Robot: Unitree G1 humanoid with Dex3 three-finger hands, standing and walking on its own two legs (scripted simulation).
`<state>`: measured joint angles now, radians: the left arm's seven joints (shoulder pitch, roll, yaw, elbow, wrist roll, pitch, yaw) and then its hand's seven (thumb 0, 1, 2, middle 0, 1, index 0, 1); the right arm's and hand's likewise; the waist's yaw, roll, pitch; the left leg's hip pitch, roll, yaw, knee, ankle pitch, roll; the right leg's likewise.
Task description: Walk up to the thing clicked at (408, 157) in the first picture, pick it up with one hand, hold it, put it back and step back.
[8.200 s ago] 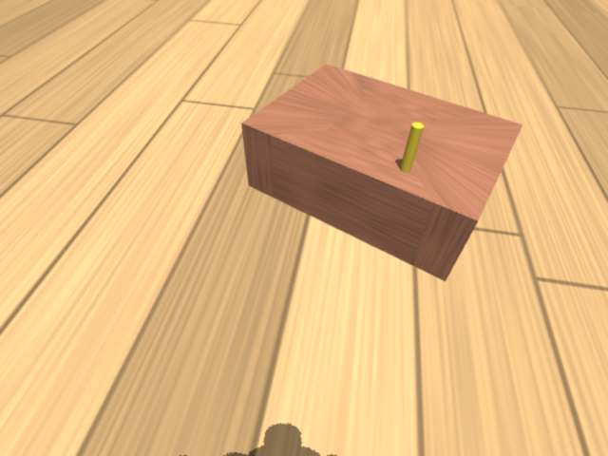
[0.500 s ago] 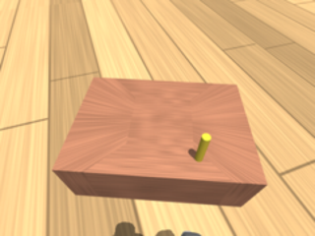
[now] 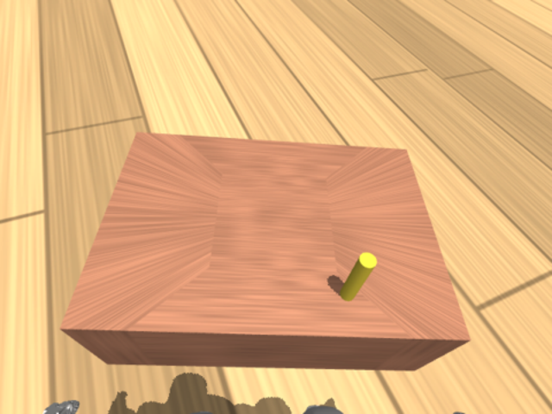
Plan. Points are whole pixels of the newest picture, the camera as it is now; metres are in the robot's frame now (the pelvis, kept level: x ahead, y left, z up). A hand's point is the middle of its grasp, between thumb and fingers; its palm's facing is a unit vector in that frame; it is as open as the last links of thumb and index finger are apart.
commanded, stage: walk up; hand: right
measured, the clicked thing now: (356, 278) +0.47 -0.22 -0.30
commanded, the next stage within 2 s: stand in 1.44 s
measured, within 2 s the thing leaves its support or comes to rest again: neither
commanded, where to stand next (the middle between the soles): +0.05 -0.01 m, yaw +1 degrees
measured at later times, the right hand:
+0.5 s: hand out of the picture +0.08 -0.28 -0.14, palm faces +0.01 +0.93 -0.35, open 7.4 cm
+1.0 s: hand out of the picture +0.06 -0.27 -0.13, palm faces -0.01 +0.93 -0.36, open 7.4 cm
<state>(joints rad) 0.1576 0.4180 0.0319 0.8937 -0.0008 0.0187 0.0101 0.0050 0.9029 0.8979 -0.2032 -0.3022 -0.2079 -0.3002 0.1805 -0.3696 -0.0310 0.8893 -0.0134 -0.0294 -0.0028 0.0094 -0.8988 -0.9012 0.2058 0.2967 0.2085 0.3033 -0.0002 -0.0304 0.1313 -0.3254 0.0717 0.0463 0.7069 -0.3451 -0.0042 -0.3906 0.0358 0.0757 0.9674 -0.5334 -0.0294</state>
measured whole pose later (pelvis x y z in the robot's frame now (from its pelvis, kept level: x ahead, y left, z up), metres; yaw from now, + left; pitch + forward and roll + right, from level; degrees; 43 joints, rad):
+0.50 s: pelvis -0.01 -0.02 +0.01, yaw -1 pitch -3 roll +1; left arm 0.07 0.37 0.02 1.01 0.01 0.00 -0.01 0.00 0.90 0.90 -0.20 -0.30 -0.21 -0.30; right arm 0.12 -0.37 0.00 1.03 0.01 -0.02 0.00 0.01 -0.90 -0.90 0.21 0.30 0.21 0.30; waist -0.01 0.00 0.10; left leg -0.24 0.04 0.00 0.59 -0.30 -0.04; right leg -0.23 -0.02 0.00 0.63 -0.34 0.00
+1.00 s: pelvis -0.01 -0.01 +0.03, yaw +0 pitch -3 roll +0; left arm 0.08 0.35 0.03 1.13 0.01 0.01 -0.03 0.00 0.90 0.90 -0.20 -0.30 -0.21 -0.30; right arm 0.11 -0.36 0.00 1.12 -0.01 -0.03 0.00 0.01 -0.90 -0.90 0.20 0.30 0.21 0.30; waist 0.00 -0.01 0.06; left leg -0.16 0.03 0.00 0.38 -0.17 -0.03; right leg -0.13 -0.02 -0.01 0.37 -0.19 0.02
